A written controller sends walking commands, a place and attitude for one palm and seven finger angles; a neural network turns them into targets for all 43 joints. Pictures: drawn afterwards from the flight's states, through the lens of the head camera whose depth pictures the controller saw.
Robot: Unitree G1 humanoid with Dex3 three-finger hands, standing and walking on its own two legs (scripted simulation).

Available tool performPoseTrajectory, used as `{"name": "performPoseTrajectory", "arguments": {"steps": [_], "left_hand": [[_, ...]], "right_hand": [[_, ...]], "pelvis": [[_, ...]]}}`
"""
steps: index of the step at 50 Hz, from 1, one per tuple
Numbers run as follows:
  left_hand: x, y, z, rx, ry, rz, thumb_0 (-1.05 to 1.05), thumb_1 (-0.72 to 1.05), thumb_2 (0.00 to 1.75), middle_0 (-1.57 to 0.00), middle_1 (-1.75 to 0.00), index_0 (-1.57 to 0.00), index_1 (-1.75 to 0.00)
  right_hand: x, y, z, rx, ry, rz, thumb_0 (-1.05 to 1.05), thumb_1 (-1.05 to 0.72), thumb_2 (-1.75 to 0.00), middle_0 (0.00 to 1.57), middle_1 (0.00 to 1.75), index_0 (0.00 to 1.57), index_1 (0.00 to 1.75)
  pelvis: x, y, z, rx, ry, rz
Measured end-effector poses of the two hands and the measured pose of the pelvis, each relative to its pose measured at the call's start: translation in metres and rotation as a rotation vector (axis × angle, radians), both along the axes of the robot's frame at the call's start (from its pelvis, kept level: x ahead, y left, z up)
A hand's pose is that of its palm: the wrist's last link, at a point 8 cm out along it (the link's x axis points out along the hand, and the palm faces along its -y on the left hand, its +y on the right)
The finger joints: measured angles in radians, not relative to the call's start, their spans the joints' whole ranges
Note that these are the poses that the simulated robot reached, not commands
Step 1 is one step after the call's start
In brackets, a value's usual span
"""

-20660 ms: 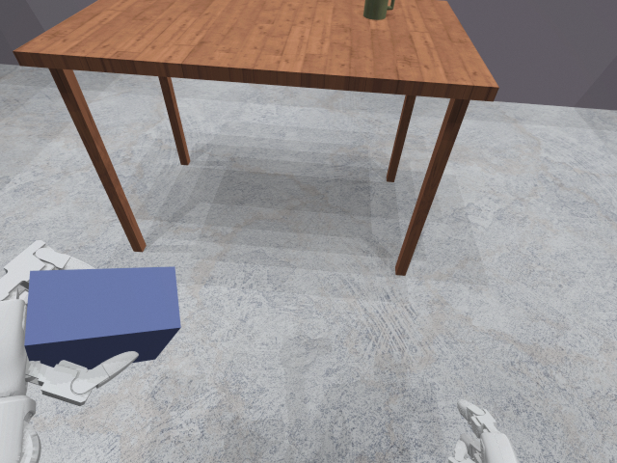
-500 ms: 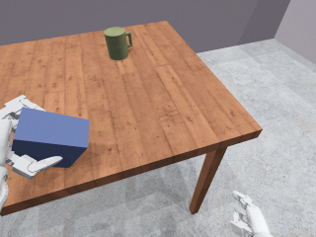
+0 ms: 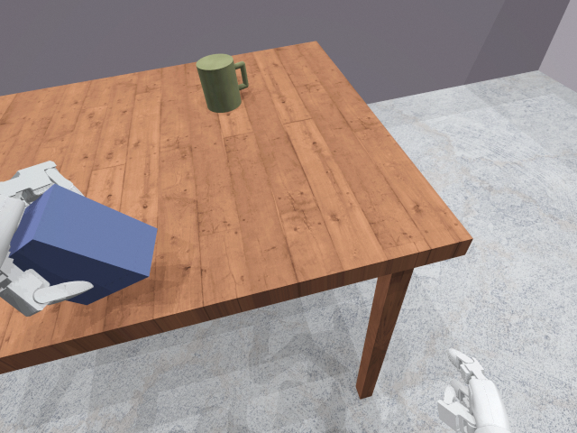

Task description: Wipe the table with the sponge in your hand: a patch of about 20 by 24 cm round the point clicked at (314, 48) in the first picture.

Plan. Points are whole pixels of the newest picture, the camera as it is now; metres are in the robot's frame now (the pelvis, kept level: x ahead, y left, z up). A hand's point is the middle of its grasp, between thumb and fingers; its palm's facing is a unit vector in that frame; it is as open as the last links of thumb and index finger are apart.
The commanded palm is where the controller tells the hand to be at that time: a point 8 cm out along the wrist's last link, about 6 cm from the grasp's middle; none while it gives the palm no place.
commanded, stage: turn the palm down, sponge in hand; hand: left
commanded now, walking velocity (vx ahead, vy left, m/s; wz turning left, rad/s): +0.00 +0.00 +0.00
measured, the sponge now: (89, 258) +0.25 +0.26 +0.17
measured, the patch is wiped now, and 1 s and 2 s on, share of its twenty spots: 0.05 0.05 0.05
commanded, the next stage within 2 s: move the sponge above the wiping area in 1.44 s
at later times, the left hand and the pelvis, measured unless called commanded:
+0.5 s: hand out of the picture +0.23 +0.32 +0.23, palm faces +0.29 -0.26 -0.92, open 10.4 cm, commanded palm +0.18 +0.32 +0.29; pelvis -0.01 +0.04 +0.01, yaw -1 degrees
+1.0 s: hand out of the picture +0.24 +0.32 +0.26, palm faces +0.25 -0.05 -0.97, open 10.4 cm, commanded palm +0.18 +0.32 +0.32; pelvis -0.02 +0.04 +0.01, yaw -1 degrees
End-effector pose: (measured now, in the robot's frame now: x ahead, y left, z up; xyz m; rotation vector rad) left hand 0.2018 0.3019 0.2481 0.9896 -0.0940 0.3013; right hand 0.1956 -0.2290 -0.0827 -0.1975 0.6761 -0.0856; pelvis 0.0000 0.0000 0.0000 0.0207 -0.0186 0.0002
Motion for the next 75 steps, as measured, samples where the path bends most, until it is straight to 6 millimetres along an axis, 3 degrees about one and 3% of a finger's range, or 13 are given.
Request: {"name": "performPoseTrajectory", "arguments": {"steps": [11,18,26,34,46,51,59,75], "left_hand": [[-0.007,0.016,0.008,0.114,0.050,0.076,-0.01,-0.53,1.03,-0.70,-1.34,-0.71,-1.34],[-0.005,0.013,0.015,0.177,0.040,0.063,-0.01,-0.53,1.03,-0.70,-1.33,-0.71,-1.34],[-0.003,0.029,0.032,0.247,0.073,0.149,-0.01,-0.53,1.03,-0.70,-1.33,-0.71,-1.34],[-0.004,0.026,0.037,0.320,0.116,0.150,-0.01,-0.53,1.03,-0.71,-1.33,-0.71,-1.33],[0.001,0.019,0.059,0.422,0.103,0.213,-0.01,-0.53,1.03,-0.71,-1.33,-0.71,-1.33],[0.002,0.012,0.057,0.449,0.120,0.217,0.00,-0.53,1.03,-0.71,-1.33,-0.71,-1.33],[-0.001,-0.002,0.047,0.468,0.141,0.202,0.00,-0.53,1.03,-0.71,-1.33,-0.71,-1.33],[-0.008,-0.025,0.049,0.472,0.114,0.212,0.00,-0.53,1.03,-0.71,-1.32,-0.72,-1.33]], "right_hand": [[-0.001,0.007,-0.004,-0.008,0.019,-0.016,0.02,-0.91,-0.90,0.20,0.30,0.20,0.30],[0.011,0.036,0.009,0.014,-0.034,0.019,0.02,-0.91,-0.90,0.20,0.30,0.20,0.30],[0.031,0.071,0.024,0.055,-0.079,0.093,0.02,-0.90,-0.90,0.20,0.30,0.20,0.30],[0.045,0.089,0.032,0.056,-0.086,0.138,0.02,-0.90,-0.90,0.20,0.30,0.20,0.30],[0.047,0.091,0.032,0.069,-0.074,0.161,0.02,-0.90,-0.90,0.20,0.30,0.20,0.30],[0.046,0.089,0.032,0.086,-0.074,0.163,0.02,-0.90,-0.90,0.20,0.30,0.20,0.30],[0.043,0.076,0.029,0.083,-0.072,0.161,0.02,-0.90,-0.90,0.20,0.30,0.20,0.30],[0.036,0.042,0.028,0.084,-0.111,0.116,0.02,-0.90,-0.90,0.20,0.30,0.20,0.30]], "pelvis": [[-0.001,0.014,-0.001,-0.004,0.000,-0.003],[-0.003,0.026,0.004,-0.005,-0.025,-0.006],[-0.007,0.037,0.009,-0.008,-0.043,-0.008],[-0.010,0.044,0.012,-0.009,-0.048,-0.006],[-0.015,0.042,0.014,-0.004,-0.049,-0.010],[-0.017,0.038,0.014,0.000,-0.043,-0.014],[-0.020,0.028,0.013,0.006,-0.049,-0.018],[-0.026,0.007,0.009,0.015,-0.062,-0.025]]}}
